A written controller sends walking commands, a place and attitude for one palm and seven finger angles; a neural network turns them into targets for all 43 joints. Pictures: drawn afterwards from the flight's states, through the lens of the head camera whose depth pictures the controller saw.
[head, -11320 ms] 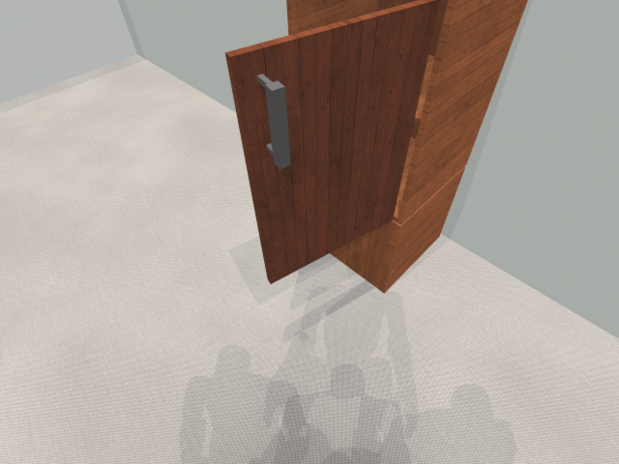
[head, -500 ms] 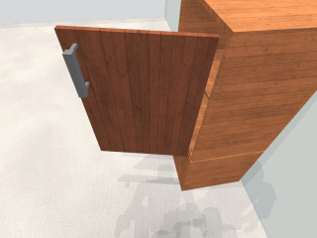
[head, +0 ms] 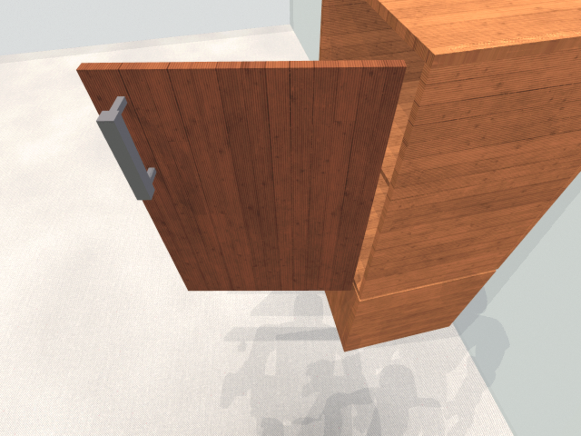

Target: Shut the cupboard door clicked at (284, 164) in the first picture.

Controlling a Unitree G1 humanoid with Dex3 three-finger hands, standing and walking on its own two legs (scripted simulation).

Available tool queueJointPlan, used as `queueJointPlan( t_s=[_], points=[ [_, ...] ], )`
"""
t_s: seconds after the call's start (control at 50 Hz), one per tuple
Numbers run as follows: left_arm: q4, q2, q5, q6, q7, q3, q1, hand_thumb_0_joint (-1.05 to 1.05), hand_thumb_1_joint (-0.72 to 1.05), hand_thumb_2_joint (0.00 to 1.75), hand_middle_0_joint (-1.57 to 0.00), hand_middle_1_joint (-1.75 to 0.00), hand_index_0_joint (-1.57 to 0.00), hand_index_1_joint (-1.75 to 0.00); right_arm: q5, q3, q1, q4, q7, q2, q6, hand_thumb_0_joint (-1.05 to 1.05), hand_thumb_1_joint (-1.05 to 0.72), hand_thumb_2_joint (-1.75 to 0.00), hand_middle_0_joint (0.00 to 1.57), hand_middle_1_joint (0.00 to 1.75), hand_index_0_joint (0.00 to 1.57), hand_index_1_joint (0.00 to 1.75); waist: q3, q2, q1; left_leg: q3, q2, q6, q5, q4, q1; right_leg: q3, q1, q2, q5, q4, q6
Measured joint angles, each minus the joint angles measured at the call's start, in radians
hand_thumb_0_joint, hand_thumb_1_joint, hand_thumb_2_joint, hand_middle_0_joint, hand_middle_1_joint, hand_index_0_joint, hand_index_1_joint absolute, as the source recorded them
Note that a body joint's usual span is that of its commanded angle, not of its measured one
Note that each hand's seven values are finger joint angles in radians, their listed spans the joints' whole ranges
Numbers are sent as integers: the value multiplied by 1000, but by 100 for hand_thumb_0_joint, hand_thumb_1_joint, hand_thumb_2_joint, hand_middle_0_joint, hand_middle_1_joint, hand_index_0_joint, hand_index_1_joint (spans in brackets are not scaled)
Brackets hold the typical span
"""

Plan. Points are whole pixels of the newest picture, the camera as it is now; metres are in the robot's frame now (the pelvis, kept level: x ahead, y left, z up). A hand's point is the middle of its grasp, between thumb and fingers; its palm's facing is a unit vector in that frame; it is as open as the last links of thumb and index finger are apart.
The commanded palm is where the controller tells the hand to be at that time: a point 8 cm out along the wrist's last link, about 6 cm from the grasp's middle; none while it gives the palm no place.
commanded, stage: come to a stop and stand still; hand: left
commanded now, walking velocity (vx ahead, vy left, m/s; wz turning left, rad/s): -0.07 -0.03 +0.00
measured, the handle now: (133, 150) +0.46 +0.25 +0.14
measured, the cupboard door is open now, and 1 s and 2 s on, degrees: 77 77 77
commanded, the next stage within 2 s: look again from close up in 1.10 s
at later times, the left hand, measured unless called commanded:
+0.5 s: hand out of the picture +0.02 +0.18 -0.16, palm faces +0.01 -0.97 -0.24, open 7.3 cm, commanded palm none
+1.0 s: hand out of the picture +0.00 +0.14 -0.17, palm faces +0.02 -0.98 -0.18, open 7.3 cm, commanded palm none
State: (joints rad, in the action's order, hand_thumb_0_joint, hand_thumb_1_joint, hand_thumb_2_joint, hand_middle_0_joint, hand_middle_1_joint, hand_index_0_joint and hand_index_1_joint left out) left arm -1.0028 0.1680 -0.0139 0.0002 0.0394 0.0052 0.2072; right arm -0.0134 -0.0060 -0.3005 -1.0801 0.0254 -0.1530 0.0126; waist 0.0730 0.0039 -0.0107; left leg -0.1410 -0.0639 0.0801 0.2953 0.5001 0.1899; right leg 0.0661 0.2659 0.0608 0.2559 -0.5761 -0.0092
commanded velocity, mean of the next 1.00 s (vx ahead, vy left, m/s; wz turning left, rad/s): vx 0.00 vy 0.00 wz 0.00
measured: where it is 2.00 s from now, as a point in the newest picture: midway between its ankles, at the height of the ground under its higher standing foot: outside the picture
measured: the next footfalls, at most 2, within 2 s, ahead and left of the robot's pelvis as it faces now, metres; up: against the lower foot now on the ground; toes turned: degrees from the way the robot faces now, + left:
none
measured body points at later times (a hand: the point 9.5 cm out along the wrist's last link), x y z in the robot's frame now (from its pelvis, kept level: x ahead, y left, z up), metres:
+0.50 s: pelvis +0.00 -0.01 +0.01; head +0.00 -0.03 +0.46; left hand +0.03 +0.23 -0.14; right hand +0.04 -0.24 -0.16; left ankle -0.01 +0.06 -0.73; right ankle +0.01 -0.11 -0.73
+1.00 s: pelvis +0.02 -0.02 +0.01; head +0.03 -0.03 +0.46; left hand +0.00 +0.19 -0.15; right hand +0.01 -0.23 -0.15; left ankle -0.01 +0.06 -0.73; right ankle +0.01 -0.11 -0.73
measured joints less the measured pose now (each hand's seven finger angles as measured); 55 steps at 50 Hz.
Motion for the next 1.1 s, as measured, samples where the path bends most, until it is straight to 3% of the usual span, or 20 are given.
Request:
queueJointPlan(
  t_s=[0.2,0.28,0.54,1.1],
  points=[
    [10,-25,-1,-6,9,-7,-34,-1,92,90,-20,-30,-20,-30,-4,14,65,-5,0,-8,-4,2,-94,-90,20,30,20,30,-11,6,-7,-7,18,-6,-29,-60,-26,-6,-24,-24,-2,61,3],
    [4,-13,0,3,16,-20,-11,-1,92,90,-20,-30,-20,-30,-5,6,42,43,-9,-21,-11,1,-93,-90,20,30,20,30,-39,6,-16,14,32,-10,-2,4,15,17,-11,-32,9,43,-4],
    [-55,-6,3,10,-13,-36,90,0,91,90,-20,-30,-20,-30,-6,-17,29,55,-11,-50,-24,1,-93,-90,20,30,20,30,-60,38,9,20,25,-13,-25,-58,-37,21,-55,-31,0,85,-8],
    [-129,-33,3,25,-3,-36,91,0,91,90,-20,-30,-20,-30,0,-28,13,-78,2,22,-34,0,-91,-90,20,30,20,30,-40,-3,14,36,43,-38,-30,-103,-79,36,-103,-53,-2,138,-26]
  ],
)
